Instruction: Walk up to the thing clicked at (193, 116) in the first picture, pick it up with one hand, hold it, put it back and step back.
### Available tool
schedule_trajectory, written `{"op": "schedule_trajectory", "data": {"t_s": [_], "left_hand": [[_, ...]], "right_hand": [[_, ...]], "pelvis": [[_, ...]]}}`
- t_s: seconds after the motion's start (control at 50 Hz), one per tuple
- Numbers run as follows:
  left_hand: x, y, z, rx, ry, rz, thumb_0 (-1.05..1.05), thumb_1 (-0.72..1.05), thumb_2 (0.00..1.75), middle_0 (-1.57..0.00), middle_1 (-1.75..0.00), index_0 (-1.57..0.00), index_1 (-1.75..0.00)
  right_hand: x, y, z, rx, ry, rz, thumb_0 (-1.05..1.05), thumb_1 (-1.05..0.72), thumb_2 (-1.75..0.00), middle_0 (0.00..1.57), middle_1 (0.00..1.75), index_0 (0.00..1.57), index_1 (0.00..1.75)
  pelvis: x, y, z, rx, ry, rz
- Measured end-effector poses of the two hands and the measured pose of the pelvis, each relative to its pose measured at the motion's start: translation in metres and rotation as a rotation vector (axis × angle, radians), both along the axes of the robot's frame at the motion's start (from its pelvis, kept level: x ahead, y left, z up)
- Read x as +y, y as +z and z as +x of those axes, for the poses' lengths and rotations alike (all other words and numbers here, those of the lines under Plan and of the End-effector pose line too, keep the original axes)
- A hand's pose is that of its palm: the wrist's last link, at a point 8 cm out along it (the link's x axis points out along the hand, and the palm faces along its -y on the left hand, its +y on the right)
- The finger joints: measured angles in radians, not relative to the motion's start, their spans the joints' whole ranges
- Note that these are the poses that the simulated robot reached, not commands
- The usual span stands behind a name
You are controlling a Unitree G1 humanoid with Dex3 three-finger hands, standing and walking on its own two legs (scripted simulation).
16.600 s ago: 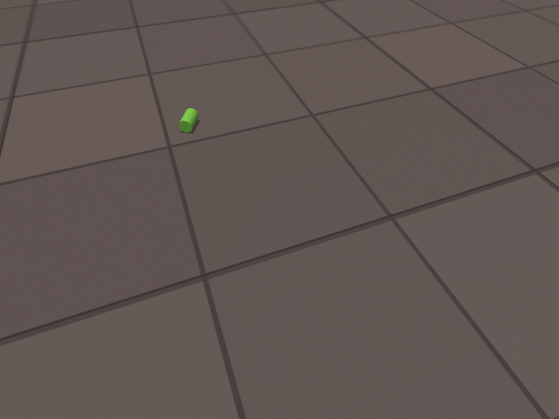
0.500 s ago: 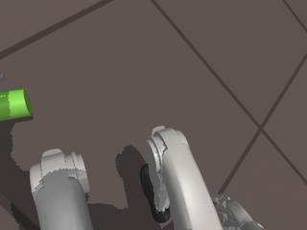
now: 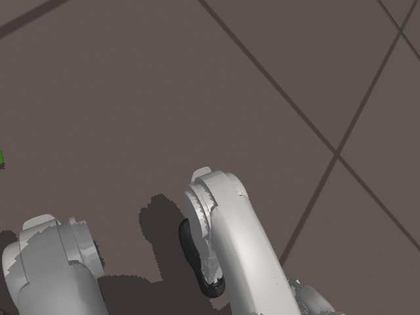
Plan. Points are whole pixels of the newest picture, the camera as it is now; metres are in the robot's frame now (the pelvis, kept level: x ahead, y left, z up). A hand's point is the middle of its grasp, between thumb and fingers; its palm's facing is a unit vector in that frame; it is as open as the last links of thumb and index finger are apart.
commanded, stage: rest palm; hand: left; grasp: from above
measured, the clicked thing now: out of the picture +0.45 +0.33 -0.26
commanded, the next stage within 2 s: close in 0.34 s
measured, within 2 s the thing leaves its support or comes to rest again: neither
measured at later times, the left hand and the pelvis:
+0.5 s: hand out of the picture +0.43 +0.33 -0.23, palm faces -0.42 -0.14 -0.89, open 14.0 cm; pelvis +0.00 +0.00 +0.00, yaw -1 degrees
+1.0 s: hand out of the picture +0.44 +0.33 -0.24, palm faces -0.43 -0.15 -0.89, open 11.8 cm; pelvis +0.00 +0.01 +0.00, yaw -2 degrees
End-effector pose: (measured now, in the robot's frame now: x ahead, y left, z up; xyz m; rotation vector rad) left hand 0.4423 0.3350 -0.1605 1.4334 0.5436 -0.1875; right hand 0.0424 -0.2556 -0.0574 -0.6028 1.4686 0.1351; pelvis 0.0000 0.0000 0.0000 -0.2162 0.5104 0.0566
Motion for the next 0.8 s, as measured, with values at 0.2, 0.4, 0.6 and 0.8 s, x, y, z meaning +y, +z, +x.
{"op": "schedule_trajectory", "data": {"t_s": [0.2, 0.4, 0.6, 0.8], "left_hand": [[0.002, -0.007, -0.006, -0.003, -0.021, -0.007, 0.00, -0.55, 1.08, -0.09, -0.97, -0.07, -1.00], [0.000, -0.012, -0.005, -0.020, -0.028, -0.005, 0.00, -0.54, 1.07, -0.10, -0.98, -0.07, -1.00], [-0.002, -0.018, -0.002, -0.017, -0.009, 0.001, 0.00, -0.44, 1.02, -0.15, -0.98, -0.14, -0.99], [-0.003, -0.023, -0.002, -0.009, -0.012, -0.003, 0.00, -0.28, 0.88, -0.25, -0.92, -0.25, -0.91]], "right_hand": [[-0.003, 0.006, 0.010, -0.009, 0.050, -0.018, 0.00, -0.90, -0.90, 0.20, 0.30, 0.20, 0.30], [0.001, 0.007, 0.018, -0.031, 0.091, -0.001, 0.00, -0.90, -0.90, 0.20, 0.30, 0.20, 0.30], [0.007, 0.005, 0.013, -0.027, 0.097, 0.028, 0.00, -0.90, -0.90, 0.20, 0.30, 0.20, 0.30], [0.009, 0.007, 0.005, -0.001, 0.093, 0.036, 0.00, -0.90, -0.89, 0.20, 0.30, 0.20, 0.30]], "pelvis": [[0.002, -0.001, -0.001, -0.015, -0.005, -0.010], [0.004, -0.003, -0.001, -0.030, -0.008, -0.018], [0.005, -0.005, -0.002, -0.036, -0.014, -0.024], [0.005, -0.005, -0.002, -0.039, -0.018, -0.029]]}}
